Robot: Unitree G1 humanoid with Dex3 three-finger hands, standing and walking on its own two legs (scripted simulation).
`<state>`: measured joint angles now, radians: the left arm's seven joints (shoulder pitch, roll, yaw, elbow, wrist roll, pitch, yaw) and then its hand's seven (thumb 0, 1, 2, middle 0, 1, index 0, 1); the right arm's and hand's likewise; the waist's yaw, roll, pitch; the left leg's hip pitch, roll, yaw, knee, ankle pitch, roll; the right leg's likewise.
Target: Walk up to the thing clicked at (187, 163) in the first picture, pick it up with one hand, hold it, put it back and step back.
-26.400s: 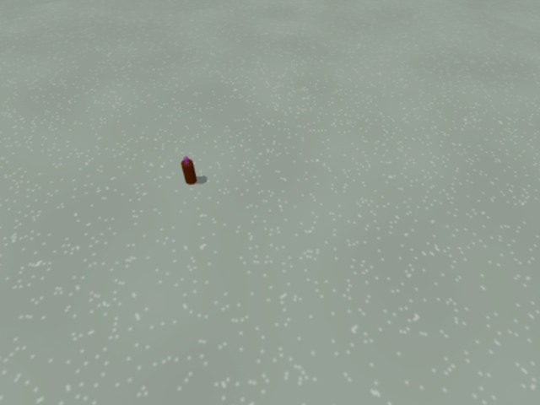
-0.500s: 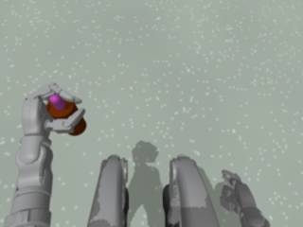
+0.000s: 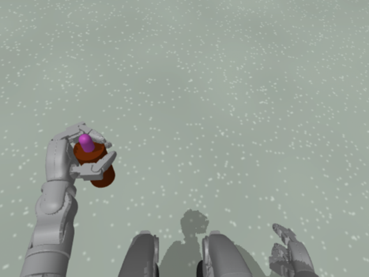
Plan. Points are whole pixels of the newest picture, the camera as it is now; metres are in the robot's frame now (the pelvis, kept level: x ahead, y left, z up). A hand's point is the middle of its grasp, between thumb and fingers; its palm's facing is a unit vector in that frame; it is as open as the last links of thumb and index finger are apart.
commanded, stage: lift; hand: left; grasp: from the side
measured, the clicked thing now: (94, 159) +0.35 +0.20 +0.01
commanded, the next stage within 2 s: hold in 0.86 s
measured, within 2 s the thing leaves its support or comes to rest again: neither
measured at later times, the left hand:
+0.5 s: hand (91, 140) +0.35 +0.17 +0.10, palm faces +0.12 -0.99 -0.01, open 6.3 cm
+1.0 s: hand (95, 125) +0.36 +0.16 +0.13, palm faces +0.10 -0.99 +0.00, open 6.3 cm
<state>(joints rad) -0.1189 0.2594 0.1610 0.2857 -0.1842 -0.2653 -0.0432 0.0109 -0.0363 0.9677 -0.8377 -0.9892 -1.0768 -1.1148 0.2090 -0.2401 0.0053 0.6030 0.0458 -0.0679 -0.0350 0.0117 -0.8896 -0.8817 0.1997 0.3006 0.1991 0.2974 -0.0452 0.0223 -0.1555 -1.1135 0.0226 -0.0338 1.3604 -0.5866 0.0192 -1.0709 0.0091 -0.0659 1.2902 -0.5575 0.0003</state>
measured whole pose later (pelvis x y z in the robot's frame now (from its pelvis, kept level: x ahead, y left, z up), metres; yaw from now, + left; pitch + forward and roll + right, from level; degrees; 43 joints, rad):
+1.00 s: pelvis +0.02 -0.01 +0.08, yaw +1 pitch +9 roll -2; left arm -0.14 0.20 0.13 0.41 -0.17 -0.32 -0.04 0.01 -0.04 0.97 -0.83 -1.00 -1.07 -1.12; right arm 0.24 -0.22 0.02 0.65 0.01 -0.06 -0.02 0.01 -0.89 -0.89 0.20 0.30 0.20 0.30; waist -0.03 0.01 -0.07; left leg -0.64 0.02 -0.01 0.93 -0.45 0.01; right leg -0.61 0.01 -0.05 0.88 -0.43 -0.01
